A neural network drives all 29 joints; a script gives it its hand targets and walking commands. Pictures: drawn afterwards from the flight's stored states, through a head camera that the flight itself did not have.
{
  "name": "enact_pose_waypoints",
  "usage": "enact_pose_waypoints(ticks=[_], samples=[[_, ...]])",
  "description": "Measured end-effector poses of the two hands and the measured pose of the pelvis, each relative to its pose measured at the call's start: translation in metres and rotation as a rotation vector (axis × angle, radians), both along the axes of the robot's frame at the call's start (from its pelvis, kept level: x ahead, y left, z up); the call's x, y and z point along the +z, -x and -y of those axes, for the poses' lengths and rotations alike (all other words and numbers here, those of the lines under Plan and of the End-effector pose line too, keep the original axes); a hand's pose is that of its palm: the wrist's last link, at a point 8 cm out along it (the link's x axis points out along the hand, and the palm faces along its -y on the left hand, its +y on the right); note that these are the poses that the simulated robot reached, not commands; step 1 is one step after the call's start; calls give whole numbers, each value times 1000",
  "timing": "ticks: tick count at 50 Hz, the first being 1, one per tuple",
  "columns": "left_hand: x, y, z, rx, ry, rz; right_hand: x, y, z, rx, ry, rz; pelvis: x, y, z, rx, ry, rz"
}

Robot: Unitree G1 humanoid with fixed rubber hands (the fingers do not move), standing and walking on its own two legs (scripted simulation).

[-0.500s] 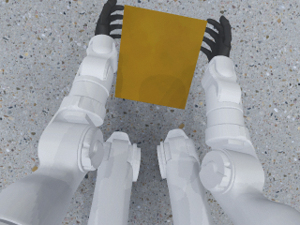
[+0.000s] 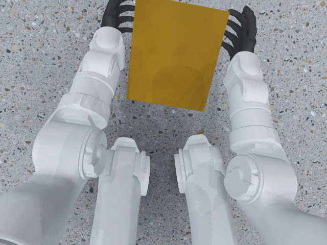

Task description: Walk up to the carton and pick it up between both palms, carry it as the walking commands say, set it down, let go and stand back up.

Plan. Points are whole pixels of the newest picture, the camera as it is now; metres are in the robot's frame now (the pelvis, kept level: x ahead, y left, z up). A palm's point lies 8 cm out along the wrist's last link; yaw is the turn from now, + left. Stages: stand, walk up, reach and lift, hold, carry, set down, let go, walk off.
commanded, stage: set down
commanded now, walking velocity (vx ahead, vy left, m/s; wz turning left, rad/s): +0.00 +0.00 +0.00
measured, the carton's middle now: (172, 54) +0.51 -0.03 -0.25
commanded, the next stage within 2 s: none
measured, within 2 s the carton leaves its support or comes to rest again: rests again in 1.76 s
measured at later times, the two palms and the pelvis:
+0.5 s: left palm (114, 28) +0.54 +0.09 -0.17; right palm (243, 51) +0.49 -0.17 -0.16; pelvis +0.00 +0.00 -0.01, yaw +0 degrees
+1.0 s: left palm (115, 26) +0.54 +0.09 -0.18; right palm (243, 48) +0.50 -0.17 -0.17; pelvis +0.00 +0.00 -0.01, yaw -1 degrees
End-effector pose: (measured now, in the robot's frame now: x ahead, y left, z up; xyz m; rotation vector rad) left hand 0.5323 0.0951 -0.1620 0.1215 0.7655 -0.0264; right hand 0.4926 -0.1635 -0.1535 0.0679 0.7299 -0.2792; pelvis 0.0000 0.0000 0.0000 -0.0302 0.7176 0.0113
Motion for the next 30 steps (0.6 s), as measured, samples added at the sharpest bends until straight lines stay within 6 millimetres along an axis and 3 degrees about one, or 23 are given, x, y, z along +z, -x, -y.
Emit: enact_pose_waypoints(ticks=[30], samples=[[-5,-5,3,-40,35,6,-8,-4,9,28,1,-7,-8,2,-1,-4,2,28]])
